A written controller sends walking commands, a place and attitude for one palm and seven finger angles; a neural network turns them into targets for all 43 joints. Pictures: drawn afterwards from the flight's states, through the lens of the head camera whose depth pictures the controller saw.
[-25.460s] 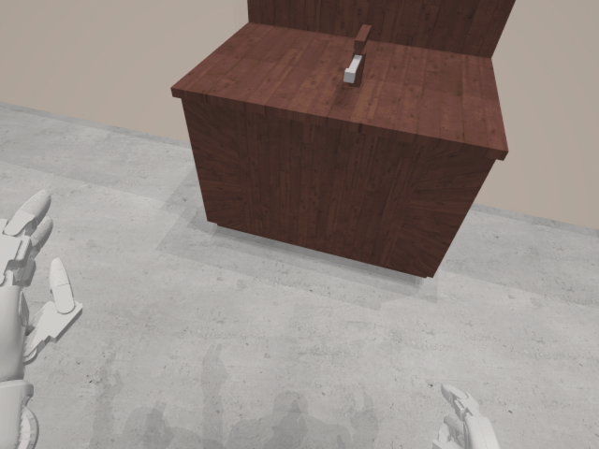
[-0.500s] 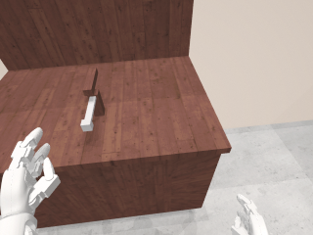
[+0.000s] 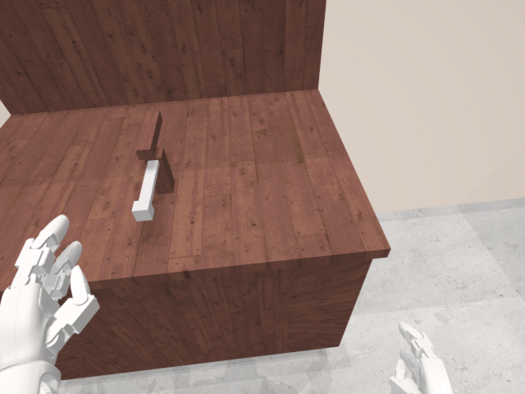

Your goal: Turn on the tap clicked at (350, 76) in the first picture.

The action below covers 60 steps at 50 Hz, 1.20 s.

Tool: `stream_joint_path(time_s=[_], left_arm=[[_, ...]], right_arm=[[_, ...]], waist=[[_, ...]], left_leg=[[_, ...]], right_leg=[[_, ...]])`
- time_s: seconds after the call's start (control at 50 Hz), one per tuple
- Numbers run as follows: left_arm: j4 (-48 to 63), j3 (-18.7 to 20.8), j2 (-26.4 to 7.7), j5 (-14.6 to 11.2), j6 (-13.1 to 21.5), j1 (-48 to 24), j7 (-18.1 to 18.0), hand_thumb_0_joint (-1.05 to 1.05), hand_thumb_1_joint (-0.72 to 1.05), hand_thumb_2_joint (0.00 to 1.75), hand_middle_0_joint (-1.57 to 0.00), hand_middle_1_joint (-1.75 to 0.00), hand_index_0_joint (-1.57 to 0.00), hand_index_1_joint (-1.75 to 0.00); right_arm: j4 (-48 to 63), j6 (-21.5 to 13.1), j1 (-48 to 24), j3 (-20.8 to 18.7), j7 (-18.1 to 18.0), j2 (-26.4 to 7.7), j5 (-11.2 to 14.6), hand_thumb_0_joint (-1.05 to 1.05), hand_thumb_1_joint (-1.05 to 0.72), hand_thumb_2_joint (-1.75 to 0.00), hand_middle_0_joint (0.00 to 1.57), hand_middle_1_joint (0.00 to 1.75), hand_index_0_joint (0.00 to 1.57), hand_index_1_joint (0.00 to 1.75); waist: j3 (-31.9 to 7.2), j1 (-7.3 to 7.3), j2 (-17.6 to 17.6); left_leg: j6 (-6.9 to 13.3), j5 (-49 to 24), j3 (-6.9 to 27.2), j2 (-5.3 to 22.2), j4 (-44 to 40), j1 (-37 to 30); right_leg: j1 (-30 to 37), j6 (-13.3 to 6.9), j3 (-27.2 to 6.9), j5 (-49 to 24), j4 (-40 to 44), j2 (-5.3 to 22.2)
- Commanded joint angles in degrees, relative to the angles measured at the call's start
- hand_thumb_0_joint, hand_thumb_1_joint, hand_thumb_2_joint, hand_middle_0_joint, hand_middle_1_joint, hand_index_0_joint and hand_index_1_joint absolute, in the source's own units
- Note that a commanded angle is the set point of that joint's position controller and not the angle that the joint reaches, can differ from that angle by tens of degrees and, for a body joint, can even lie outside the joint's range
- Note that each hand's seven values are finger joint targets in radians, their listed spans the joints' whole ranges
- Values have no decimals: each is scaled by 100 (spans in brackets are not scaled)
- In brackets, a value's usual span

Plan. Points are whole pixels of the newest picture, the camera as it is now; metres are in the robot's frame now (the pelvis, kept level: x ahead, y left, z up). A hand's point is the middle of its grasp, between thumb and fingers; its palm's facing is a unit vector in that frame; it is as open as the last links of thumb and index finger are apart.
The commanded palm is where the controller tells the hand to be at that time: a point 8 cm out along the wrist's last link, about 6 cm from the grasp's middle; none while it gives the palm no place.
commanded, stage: reach beside the lever's end, fingers flat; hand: left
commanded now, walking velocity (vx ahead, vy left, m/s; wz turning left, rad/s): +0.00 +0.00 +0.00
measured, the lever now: (143, 210) +0.39 +0.27 +0.06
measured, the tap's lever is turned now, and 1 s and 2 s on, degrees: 0 0 0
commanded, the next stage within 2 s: none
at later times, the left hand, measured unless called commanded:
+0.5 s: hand (103, 275) +0.23 +0.24 +0.11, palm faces +0.41 -0.90 -0.12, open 7.4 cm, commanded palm +0.19 +0.29 +0.12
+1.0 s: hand (114, 247) +0.28 +0.26 +0.09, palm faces +0.45 -0.88 -0.11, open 7.6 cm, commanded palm +0.25 +0.31 +0.09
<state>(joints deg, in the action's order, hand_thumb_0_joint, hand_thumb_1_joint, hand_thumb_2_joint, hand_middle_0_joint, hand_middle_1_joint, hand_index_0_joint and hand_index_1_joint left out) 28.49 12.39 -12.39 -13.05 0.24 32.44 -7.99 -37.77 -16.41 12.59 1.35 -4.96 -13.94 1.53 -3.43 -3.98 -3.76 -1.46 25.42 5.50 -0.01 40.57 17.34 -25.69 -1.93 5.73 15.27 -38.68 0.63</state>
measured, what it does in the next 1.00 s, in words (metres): stands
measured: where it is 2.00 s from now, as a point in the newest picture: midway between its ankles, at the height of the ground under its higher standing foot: outside the picture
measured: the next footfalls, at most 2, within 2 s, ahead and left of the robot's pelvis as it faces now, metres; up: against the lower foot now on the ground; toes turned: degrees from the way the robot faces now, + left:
none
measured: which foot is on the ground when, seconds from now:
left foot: down 0.00-1.00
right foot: down 0.00-1.00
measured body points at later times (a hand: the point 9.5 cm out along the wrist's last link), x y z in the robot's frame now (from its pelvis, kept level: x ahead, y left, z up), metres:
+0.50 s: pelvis +0.00 +0.02 +0.00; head +0.02 +0.00 +0.45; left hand +0.20 +0.29 +0.12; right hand +0.19 -0.21 -0.09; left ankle -0.04 +0.14 -0.72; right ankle +0.05 -0.10 -0.72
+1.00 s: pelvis +0.00 +0.01 +0.00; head +0.03 -0.01 +0.45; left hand +0.25 +0.31 +0.10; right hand +0.17 -0.23 -0.10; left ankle -0.04 +0.14 -0.72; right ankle +0.05 -0.10 -0.72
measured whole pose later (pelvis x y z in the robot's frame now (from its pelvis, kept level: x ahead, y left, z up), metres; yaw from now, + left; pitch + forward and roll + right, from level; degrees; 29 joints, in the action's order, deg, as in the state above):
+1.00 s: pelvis +0.00 +0.01 +0.00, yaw -1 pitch +5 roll +0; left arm -2.1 17.5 -13.4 -11.2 6.3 6.0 -7.8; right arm -40.5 -11.5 10.1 1.1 -5.6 -14.0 0.4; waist -2.6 -1.6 -2.2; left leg -1.1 24.7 4.1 -0.5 40.4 21.2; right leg -30.0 -1.5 4.4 14.2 -38.7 0.9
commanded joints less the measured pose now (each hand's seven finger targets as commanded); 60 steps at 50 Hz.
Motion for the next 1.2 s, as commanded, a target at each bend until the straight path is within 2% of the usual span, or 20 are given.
stream_joint_path(time_s=[0.0, 0.1, 0.12, 0.18, 0.22, 0.26, 0.32, 0.38, 0.48, 0.52, 0.7, 0.72, 0.76, 0.86, 0.92, 1.0, 1.02, 1.1, 1.12, 1.18], left_arm=[[1003, 470, -647, -40, 460, -326, 50, 0, 90, 90, -20, -30, -20, -30], [964, 338, -590, 17, 541, -509, 104, 0, 90, 90, -20, -30, -20, -30], [1001, 389, -690, 71, 548, -638, 81, 0, 90, 90, -20, -30, -20, -30], [780, 368, -634, 102, 633, -677, 26, 0, 90, 90, -20, -30, -20, -30], [796, 416, -726, 158, 660, -984, -18, 0, 90, 90, -20, -30, -20, -30], [609, 371, -607, 162, 674, -903, -55, 0, 90, 90, -20, -30, -20, -30], [521, 388, -680, 218, 644, -1114, -76, 0, 90, 90, -20, -30, -20, -30], [244, 354, -590, 175, 612, -1282, -93, 0, 90, 90, -20, -29, -20, -29], [6, 479, -700, 204, 608, -1790, -129, 0, 90, 90, -19, -28, -19, -28], [-11, 494, -754, 257, 640, -1817, -148, 0, 90, 90, -19, -28, -19, -28], [-788, 678, -866, 209, 791, -2434, -127, 0, 90, 90, -18, -25, -18, -25], [-787, 777, -980, 240, 805, -2558, -125, 0, 90, 90, -18, -25, -18, -25], [-974, 625, -843, 227, 850, -2753, -102, 0, 90, 90, -18, -25, -18, -25], [-1536, 901, -1119, 180, 978, -3380, -50, 0, 90, 90, -18, -23, -18, -23], [-1827, 1075, -1339, 200, 1045, -3737, -2, 0, 90, 90, -18, -22, -18, -22], [-2112, 1012, -1274, 171, 1144, -3920, 84, 0, 90, 90, -17, -21, -17, -21], [-2273, 1254, -1496, 190, 1149, -3859, 83, 0, 90, 90, -17, -21, -17, -21], [-2649, 1247, -1478, 119, 1225, -4236, 177, 0, 90, 90, -17, -20, -17, -20], [-2796, 1492, -1725, 144, 1241, -4195, 171, 0, 90, 90, -17, -20, -17, -20], [-3024, 1347, -1618, 134, 1306, -4519, 225, 0, 90, 90, -16, -19, -16, -19]], right_arm=[[921, -336, -596, -239, -31, -565, 7, 0, -90, -90, 20, 30, 20, 30], [910, -338, -553, -235, -36, -574, -17, 0, -90, -90, 20, 30, 20, 30], [916, -349, -609, -220, -42, -564, -8, 0, -90, -90, 20, 30, 20, 30], [875, -330, -543, -235, -39, -570, -57, 0, -90, -90, 20, 30, 20, 30], [867, -302, -601, -220, -45, -564, -54, 0, -90, -90, 20, 30, 20, 30], [867, -272, -580, -233, -35, -546, -79, 0, -90, -90, 20, 30, 20, 30], [844, -201, -617, -215, -34, -547, -69, 0, -90, -90, 20, 30, 20, 30], [823, -128, -603, -223, -41, -565, -88, 0, -90, -90, 20, 30, 20, 30], [778, -20, -648, -238, -66, -561, -96, 0, -90, -90, 20, 30, 20, 30], [795, -2, -684, -240, -61, -556, -88, 0, -90, -90, 20, 30, 20, 30], [687, 134, -665, -272, -59, -594, -102, 0, -90, -90, 20, 30, 20, 30], [673, 142, -722, -264, -68, -582, -90, 0, -90, -90, 20, 30, 20, 30], [675, 153, -693, -256, -62, -585, -94, 0, -90, -90, 20, 30, 20, 30], [568, 177, -682, -288, -94, -643, -90, 0, -90, -90, 20, 30, 20, 30], [530, 201, -708, -297, -112, -665, -76, 0, -90, -90, 20, 30, 20, 30], [536, 200, -619, -322, -86, -681, -96, 0, -90, -90, 20, 30, 20, 30], [509, 220, -598, -338, -98, -700, -90, 0, -90, -90, 20, 30, 20, 30], [492, 264, -516, -361, -89, -728, -79, 0, -90, -90, 20, 30, 20, 30], [467, 289, -503, -363, -101, -728, -64, 0, -90, -90, 20, 30, 20, 30], [472, 312, -451, -375, -90, -747, -63, 0, -90, -90, 20, 30, 20, 30]], waist=[[-448, 10, 420], [-497, 24, 306], [-425, 34, 59], [-441, 58, 385], [-425, 71, 155], [-527, 35, 289], [-554, 46, -148], [-558, 80, 328], [-700, 99, 256], [-765, 71, -1], [-851, 143, 327], [-862, 124, -30], [-799, 182, 152], [-943, 252, 414], [-1013, 243, 138], [-1241, 254, 254], [-1268, 206, 174], [-1283, 276, 401], [-1211, 234, 216], [-1254, 302, 278]], left_leg=[[261, -1347, -297, -184, -618, 847], [186, -1546, -246, -180, -675, 759], [168, -1559, -241, -179, -690, 710], [126, -1619, -211, -157, -691, 757], [97, -1596, -199, -167, -719, 725], [45, -1731, -197, -164, -727, 744], [-19, -1844, -212, -165, -733, 692], [2, -1769, -192, -149, -750, 785], [-26, -1836, -224, -158, -776, 746], [-35, -1893, -239, -162, -774, 683], [37, -1755, -320, -180, -730, 900], [13, -1734, -332, -188, -760, 842], [27, -1692, -317, -183, -763, 887], [122, -1468, -359, -194, -689, 1043], [146, -1339, -397, -214, -675, 1089], [159, -1536, -432, -214, -621, 1131], [160, -1563, -436, -208, -622, 1158], [188, -1520, -464, -204, -568, 1316], [170, -1489, -443, -194, -596, 1337], [191, -1408, -470, -195, -557, 1392]], right_leg=[[1145, 157, -289, -228, 691, 121], [1106, 119, -185, -417, 580, 108], [1044, 106, -183, -422, 572, 99], [1020, 107, -140, -442, 529, 82], [969, 96, -144, -385, 517, 71], [1051, 78, -116, -484, 476, 74], [1022, 52, -131, -551, 454, 66], [1056, 65, -116, -529, 479, 55], [1128, 50, -150, -590, 491, 45], [1101, 42, -153, -605, 460, 33], [1213, 53, -238, -688, 494, 39], [1184, 37, -248, -649, 501, 42], [1132, 46, -227, -610, 497, 41], [1172, 83, -311, -530, 518, 48], [1167, 77, -380, -433, 523, 53], [1321, 89, -404, -763, 461, 64], [1356, 81, -402, -804, 435, 50], [1358, 110, -462, -866, 428, 62], [1325, 91, -444, -805, 420, 55], [1243, 111, -473, -729, 413, 58]])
